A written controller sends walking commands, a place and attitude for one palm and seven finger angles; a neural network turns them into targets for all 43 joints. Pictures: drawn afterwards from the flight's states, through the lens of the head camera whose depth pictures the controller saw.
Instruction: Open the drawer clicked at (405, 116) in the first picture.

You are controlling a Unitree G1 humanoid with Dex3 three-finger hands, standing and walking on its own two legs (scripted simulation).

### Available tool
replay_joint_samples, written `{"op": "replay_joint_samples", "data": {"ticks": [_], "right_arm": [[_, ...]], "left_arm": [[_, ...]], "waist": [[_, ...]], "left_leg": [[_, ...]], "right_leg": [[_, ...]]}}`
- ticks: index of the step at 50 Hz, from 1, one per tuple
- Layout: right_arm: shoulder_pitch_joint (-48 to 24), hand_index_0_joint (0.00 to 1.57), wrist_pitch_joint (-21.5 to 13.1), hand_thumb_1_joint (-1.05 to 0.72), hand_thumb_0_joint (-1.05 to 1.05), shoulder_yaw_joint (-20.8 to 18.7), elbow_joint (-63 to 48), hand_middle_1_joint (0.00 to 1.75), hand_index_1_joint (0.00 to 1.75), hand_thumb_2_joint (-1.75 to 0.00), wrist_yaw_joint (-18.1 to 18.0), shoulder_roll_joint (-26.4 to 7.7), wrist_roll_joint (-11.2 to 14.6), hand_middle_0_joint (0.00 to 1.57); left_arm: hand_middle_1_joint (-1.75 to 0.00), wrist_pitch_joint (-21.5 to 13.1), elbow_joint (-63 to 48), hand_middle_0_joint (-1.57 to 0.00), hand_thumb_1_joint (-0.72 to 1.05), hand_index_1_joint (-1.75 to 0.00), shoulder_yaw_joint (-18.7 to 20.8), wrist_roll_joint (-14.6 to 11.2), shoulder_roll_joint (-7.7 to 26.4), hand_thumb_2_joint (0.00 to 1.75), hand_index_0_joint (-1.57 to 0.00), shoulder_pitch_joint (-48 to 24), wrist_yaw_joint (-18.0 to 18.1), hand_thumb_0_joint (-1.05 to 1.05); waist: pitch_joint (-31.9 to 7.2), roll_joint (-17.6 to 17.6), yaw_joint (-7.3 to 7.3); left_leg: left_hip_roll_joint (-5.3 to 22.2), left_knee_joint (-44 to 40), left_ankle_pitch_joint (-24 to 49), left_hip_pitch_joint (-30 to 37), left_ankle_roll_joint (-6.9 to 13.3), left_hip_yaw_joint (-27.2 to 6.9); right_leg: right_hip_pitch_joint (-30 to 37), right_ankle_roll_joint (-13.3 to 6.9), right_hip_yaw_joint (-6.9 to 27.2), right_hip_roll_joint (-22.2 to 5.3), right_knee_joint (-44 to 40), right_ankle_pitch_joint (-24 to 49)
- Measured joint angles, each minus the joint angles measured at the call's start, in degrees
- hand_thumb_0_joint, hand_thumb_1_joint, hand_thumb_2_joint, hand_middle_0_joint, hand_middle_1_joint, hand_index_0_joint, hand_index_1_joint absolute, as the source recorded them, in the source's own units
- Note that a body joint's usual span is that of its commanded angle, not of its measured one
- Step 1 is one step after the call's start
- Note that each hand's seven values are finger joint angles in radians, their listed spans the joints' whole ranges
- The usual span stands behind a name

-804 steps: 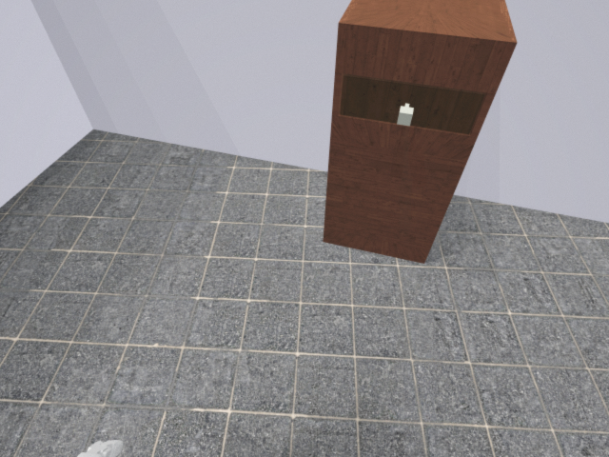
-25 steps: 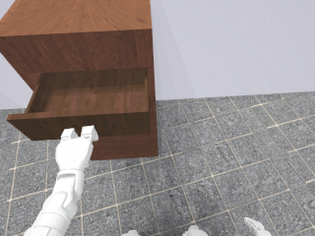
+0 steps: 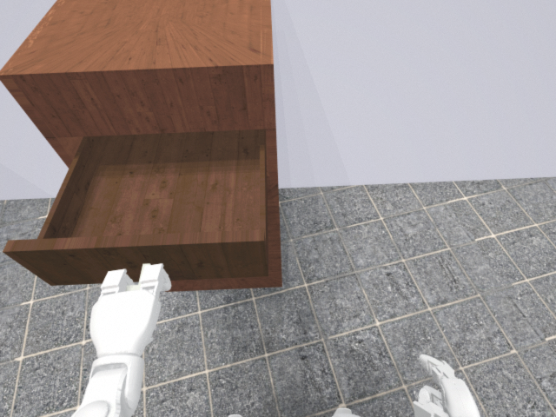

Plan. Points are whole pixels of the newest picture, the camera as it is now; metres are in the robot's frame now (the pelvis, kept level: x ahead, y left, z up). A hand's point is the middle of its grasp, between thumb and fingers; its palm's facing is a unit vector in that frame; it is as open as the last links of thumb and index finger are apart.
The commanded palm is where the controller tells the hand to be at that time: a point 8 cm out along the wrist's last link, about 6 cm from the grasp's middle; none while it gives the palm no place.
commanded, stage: pull the drawer open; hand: left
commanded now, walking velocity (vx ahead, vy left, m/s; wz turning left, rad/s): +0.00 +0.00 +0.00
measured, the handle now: (142, 288) +0.31 +0.24 -0.03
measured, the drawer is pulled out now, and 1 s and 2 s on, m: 0.24 0.30 0.30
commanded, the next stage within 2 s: open the thumb to release the handle in 0.66 s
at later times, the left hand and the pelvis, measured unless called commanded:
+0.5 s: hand (135, 367) +0.20 +0.22 -0.05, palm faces -0.03 -0.06 -1.00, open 7.0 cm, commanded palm +0.15 +0.23 +0.01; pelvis -0.01 -0.01 -0.01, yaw +0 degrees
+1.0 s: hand (131, 362) +0.20 +0.23 -0.04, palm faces +0.02 -0.04 -1.00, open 7.5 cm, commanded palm +0.18 +0.22 +0.01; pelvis -0.01 -0.01 -0.02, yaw +1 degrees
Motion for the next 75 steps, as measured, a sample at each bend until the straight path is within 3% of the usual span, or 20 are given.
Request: {"op": "replay_joint_samples", "data": {"ticks": [11, 19, 39, 43, 46, 53, 59, 65, 75], "right_arm": [[-1.66, 0.2, -0.55, -0.91, 0.01, 0.12, 0.27, 0.3, 0.3, -0.9, -0.1, -0.07, -0.64, 0.21], [-2.66, 0.2, -0.64, -0.91, 0.01, 0.86, -0.16, 0.3, 0.3, -0.9, -0.34, 0.73, -0.66, 0.21], [-1.99, 0.2, -0.08, -0.91, 0.01, 0.77, -2.91, 0.3, 0.3, -0.9, 1.85, -0.28, -1.29, 0.21], [-1.84, 0.2, -0.51, -0.91, 0.01, -0.37, -1.31, 0.3, 0.3, -0.9, 0.89, -1.0, -1.92, 0.2], [-2.3, 0.2, -0.28, -0.91, 0.01, -0.58, -0.04, 0.3, 0.3, -0.9, 0.39, -0.96, -1.66, 0.2], [-2.86, 0.2, -0.01, -0.91, 0.01, 1.07, 0.44, 0.3, 0.3, -0.9, -1.03, 0.64, -0.66, 0.2], [-3.07, 0.2, -0.79, -0.91, 0.01, 1.76, -0.15, 0.3, 0.3, -0.9, -1.73, 1.18, -0.71, 0.21], [-3.09, 0.2, -1.31, -0.91, 0.01, 0.97, -0.37, 0.3, 0.3, -0.9, -1.46, 0.48, -1.05, 0.21], [-2.4, 0.2, -1.3, -0.91, 0.01, 0.45, 0.69, 0.3, 0.3, -0.9, -2.02, -0.38, -0.79, 0.21]], "left_arm": [[-1.35, -0.72, -4.58, -0.33, 0.54, -1.35, -1.03, 0.72, -0.14, 0.76, -0.33, 5.64, 1.83, 0.04], [-1.35, -0.75, -6.77, -0.33, 0.55, -1.35, -0.48, 0.27, 0.05, 0.73, -0.34, 8.75, 1.36, 0.05], [-1.34, -1.02, -15.37, -0.31, 0.58, -1.35, 2.35, -1.6, 0.61, 0.67, -0.31, 18.03, 1.05, 0.06], [-1.34, -1.86, -13.69, -0.35, 0.56, -1.34, 1.15, 0.45, 0.65, 0.71, -0.31, 15.31, 3.72, 0.04], [-1.33, -0.49, -12.67, -0.37, 0.53, -1.33, 0.05, 0.49, -0.05, 0.72, -0.33, 13.3, 4.36, 0.03], [-1.29, 2.85, -10.52, -0.37, 0.32, -1.29, -0.81, -1.18, -0.97, 0.65, -0.35, 10.4, 1.46, 0.01], [-1.25, 0.55, -8.48, -0.36, -0.01, -1.25, -0.26, -0.79, 0.21, 0.51, -0.34, 8.75, -0.54, 0.01], [-1.22, -1.2, -8.34, -0.33, -0.31, -1.22, 0.47, -0.43, 0.3, 0.38, -0.32, 8.82, 0.07, 0.0], [-1.2, 0.04, -6.0, -0.32, -0.47, -1.19, -0.25, -0.31, 0.16, 0.31, -0.31, 5.9, 0.83, 0.0]], "waist": [[0.25, 0.0, 1.43], [0.39, -0.28, 1.49], [-0.65, -1.11, -0.49], [-0.57, -0.55, 0.85], [-0.28, -0.1, 1.69], [0.14, 0.29, 2.19], [0.33, -0.06, 2.42], [0.15, -0.12, 2.48], [0.52, -0.2, 2.2]], "left_leg": [[-0.22, 2.27, -0.77, -0.86, -0.31, -0.64], [-0.04, 2.5, -0.68, -0.53, -0.68, -0.49], [0.82, 4.85, -2.69, -2.23, -0.9, 0.85], [0.3, 6.64, -3.22, -4.3, -0.75, -0.17], [0.02, 7.09, -3.23, -4.68, -0.67, -0.56], [-0.33, 4.46, -1.64, -2.35, -0.71, -0.91], [-0.36, 3.26, -0.56, -1.53, -0.94, -1.28], [-0.34, 4.17, -0.54, -2.35, -1.0, -1.5], [-0.6, 4.93, -0.24, -3.12, -0.91, -1.63]], "right_leg": [[-0.78, -0.37, -0.56, -0.31, 2.61, -1.2], [-0.8, -0.75, -0.4, -0.11, 3.31, -1.26], [-3.5, -0.92, 0.99, 0.87, 6.13, -2.79], [-4.9, -0.76, 0.07, 0.22, 7.47, -3.51], [-5.03, -0.71, -0.28, -0.09, 7.82, -3.65], [-2.56, -0.75, -0.62, -0.38, 5.43, -2.43], [-1.57, -0.97, -0.99, -0.4, 4.19, -1.5], [-2.23, -1.08, -1.19, -0.41, 4.88, -1.41], [-2.92, -1.06, -1.26, -0.68, 5.67, -1.22]]}}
